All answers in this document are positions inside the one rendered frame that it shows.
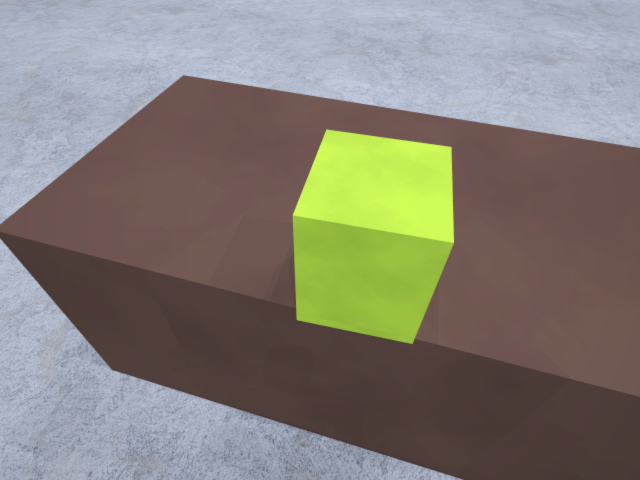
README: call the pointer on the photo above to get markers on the pedestal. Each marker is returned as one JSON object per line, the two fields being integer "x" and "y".
{"x": 170, "y": 247}

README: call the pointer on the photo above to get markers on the carton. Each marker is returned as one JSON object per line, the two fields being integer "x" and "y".
{"x": 373, "y": 229}

